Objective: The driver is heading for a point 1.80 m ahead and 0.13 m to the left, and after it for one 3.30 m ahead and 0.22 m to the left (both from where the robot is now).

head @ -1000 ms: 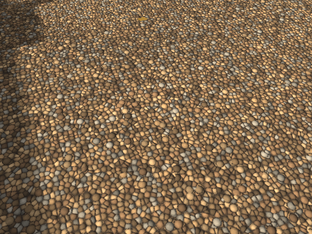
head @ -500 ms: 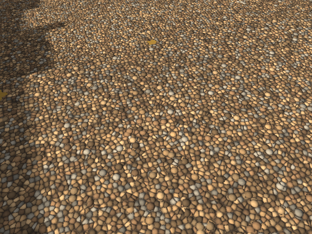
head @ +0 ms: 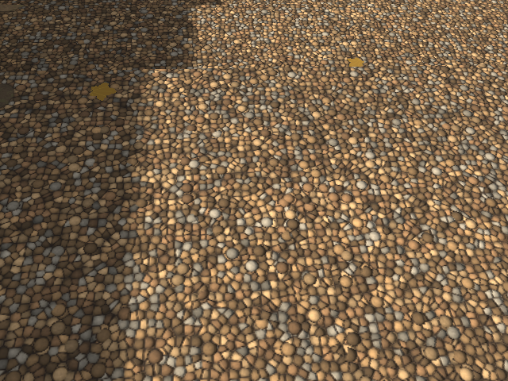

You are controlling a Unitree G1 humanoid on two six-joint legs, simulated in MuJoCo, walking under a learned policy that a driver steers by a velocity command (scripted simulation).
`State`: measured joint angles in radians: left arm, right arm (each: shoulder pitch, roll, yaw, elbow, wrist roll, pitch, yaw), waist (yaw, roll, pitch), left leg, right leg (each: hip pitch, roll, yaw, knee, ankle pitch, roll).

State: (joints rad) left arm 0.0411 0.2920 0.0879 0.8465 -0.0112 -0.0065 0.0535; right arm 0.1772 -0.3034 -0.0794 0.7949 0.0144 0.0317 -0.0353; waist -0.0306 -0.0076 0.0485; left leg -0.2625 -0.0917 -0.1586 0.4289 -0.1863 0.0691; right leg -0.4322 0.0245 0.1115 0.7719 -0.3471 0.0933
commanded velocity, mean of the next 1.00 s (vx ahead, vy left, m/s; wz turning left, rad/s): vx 0.08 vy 0.00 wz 0.25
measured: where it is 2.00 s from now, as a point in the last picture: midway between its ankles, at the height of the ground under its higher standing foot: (217, 321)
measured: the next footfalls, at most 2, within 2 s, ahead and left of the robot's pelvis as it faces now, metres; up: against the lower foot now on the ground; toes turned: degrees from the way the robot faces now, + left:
right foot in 0.14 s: +0.06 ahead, -0.14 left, +0.00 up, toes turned +12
left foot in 0.52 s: +0.00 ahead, +0.12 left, +0.00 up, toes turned +10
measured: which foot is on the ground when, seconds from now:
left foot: down 0.00-0.14, up 0.16-0.50, down 0.52-1.00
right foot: up 0.00-0.12, down 0.14-0.70, up 0.72-0.98, down 1.00-1.00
